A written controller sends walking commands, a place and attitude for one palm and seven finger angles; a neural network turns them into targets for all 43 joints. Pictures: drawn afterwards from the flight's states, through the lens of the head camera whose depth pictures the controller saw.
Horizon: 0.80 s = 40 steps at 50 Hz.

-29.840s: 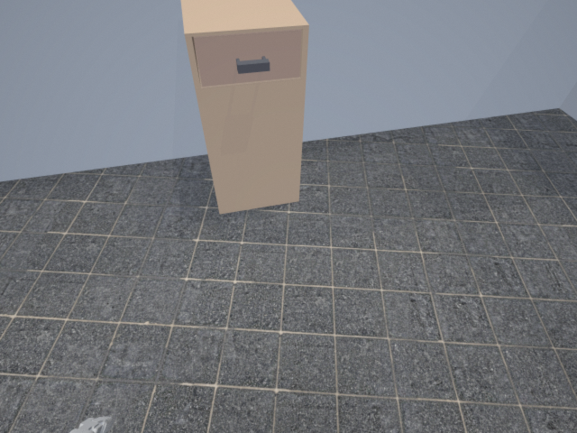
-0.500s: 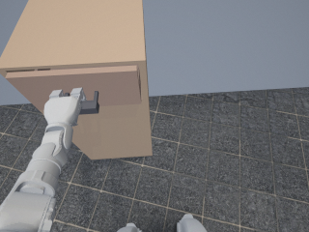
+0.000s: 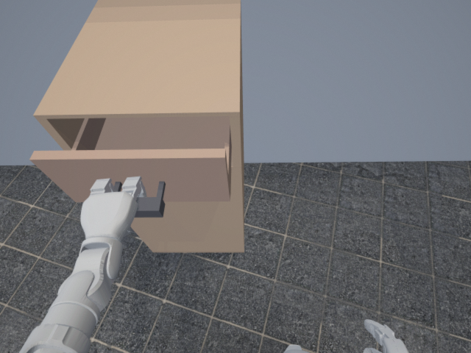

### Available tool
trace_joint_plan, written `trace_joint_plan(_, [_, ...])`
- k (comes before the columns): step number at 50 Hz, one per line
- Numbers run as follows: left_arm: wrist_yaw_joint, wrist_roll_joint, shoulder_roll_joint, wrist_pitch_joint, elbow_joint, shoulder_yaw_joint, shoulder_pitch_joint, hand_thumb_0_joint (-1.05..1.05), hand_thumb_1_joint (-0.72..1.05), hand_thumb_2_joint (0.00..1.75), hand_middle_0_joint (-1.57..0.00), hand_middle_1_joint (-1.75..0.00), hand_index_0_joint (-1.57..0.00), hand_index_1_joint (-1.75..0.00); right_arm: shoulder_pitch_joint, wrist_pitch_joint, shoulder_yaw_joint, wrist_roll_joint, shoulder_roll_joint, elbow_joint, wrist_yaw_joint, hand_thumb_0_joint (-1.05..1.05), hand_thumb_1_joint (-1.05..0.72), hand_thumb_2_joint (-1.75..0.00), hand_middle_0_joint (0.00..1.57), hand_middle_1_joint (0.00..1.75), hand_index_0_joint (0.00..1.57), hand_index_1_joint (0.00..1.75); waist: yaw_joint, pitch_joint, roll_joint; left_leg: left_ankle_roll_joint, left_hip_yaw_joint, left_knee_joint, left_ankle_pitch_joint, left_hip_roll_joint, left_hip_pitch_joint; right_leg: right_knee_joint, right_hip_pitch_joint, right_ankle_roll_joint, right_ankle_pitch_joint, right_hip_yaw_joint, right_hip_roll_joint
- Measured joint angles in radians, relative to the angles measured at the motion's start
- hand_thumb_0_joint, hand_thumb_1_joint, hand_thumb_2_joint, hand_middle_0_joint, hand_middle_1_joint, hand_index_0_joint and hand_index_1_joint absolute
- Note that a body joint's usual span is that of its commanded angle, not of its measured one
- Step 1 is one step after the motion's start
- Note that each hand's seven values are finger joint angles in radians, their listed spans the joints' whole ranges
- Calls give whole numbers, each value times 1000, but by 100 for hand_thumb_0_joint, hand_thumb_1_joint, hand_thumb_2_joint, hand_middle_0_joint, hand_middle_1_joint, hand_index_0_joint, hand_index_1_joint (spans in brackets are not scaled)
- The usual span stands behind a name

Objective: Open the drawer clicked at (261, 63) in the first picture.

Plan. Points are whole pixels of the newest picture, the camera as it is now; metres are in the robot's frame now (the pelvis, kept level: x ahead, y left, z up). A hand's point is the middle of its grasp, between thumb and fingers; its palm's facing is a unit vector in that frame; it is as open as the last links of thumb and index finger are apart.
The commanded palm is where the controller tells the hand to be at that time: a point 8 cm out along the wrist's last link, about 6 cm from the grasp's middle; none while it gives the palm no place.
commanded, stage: pull the drawer open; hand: left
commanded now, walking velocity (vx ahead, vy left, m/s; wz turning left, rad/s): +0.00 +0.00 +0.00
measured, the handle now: (137, 196) +0.39 +0.21 -0.01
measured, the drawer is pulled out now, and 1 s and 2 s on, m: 0.10 0.22 0.30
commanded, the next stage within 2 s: none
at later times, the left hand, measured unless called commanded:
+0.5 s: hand (115, 254) +0.28 +0.24 -0.03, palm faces -0.04 -0.03 -1.00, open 5.9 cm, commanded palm +0.25 +0.22 +0.02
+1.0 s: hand (106, 293) +0.22 +0.23 -0.03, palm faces -0.03 -0.05 -1.00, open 5.9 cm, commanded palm +0.18 +0.23 +0.02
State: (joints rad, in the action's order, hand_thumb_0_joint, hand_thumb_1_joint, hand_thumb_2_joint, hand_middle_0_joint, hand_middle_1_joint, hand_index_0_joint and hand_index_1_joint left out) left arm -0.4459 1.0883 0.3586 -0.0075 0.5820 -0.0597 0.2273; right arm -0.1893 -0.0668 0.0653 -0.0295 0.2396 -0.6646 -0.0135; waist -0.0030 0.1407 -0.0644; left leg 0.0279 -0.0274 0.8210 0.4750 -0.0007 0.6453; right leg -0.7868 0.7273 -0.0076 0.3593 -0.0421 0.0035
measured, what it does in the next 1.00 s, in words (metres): stands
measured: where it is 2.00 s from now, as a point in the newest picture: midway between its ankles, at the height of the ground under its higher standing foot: outside the picture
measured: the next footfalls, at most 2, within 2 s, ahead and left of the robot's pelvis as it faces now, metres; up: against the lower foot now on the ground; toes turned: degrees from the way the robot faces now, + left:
none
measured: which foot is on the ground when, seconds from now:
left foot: down 0.00-1.00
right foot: down 0.00-1.00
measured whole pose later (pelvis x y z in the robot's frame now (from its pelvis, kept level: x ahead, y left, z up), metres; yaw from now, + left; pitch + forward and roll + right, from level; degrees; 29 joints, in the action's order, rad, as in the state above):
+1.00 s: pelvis -0.02 -0.01 +0.00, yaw -1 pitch +12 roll +0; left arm -0.49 1.09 0.33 0.01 0.24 -0.04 -0.21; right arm -0.13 0.00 0.04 -0.04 0.23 -0.64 -0.03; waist -0.03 0.12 -0.04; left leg 0.02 -0.05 0.84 0.47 0.00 0.59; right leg -0.84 0.69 -0.02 0.36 -0.02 0.00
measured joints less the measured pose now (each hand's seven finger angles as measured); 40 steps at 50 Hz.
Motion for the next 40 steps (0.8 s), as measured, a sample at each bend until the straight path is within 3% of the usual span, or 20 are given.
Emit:
trace_joint_plan(31, [-32, -5, -19, 8, -203, 29, -269, 0, 65, 79, -36, -135, -42, -135, 13, 52, -9, -3, 2, 2, -16, 1, -91, -90, 20, 30, 21, 30, -5, -17, 12, -5, -26, 5, -12, 2, -41, -29, -20, -8, -10, 27, -4])
trace_joint_plan(40, [-51, 8, -29, 13, -267, 13, -342, 0, 64, 80, -37, -135, -42, -135, 29, 61, -14, -8, 1, 5, -17, 1, -91, -90, 20, 30, 21, 30, -21, -23, 16, -6, -21, 18, -9, -1, -46, -43, -26, -9, -4, 22, -1])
